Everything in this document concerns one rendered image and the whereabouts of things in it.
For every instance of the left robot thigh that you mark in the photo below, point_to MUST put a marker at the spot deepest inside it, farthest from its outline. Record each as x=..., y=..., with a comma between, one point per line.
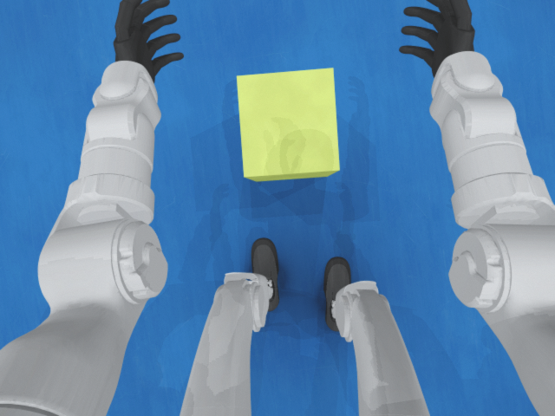
x=220, y=379

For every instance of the robot right hand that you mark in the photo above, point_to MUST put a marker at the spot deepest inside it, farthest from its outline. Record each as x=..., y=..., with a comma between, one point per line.
x=455, y=31

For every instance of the robot right upper arm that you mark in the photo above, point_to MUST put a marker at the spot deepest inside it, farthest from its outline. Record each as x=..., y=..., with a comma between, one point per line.
x=507, y=272

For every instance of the left robot forearm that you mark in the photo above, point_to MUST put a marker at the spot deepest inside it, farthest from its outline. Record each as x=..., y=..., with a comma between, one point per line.
x=114, y=180

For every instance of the robot left hand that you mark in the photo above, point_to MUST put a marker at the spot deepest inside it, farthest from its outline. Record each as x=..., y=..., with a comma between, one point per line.
x=132, y=34

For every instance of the robot left upper arm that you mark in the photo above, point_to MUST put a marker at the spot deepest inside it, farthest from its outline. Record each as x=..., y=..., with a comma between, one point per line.
x=97, y=279

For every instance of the left robot shin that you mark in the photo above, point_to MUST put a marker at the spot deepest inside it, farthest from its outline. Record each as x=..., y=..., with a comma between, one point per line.
x=268, y=291

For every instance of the right robot forearm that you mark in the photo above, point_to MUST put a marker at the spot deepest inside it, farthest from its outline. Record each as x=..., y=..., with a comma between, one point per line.
x=486, y=156

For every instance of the carton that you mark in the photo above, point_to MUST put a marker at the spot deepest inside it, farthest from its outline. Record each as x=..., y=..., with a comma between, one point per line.
x=288, y=125

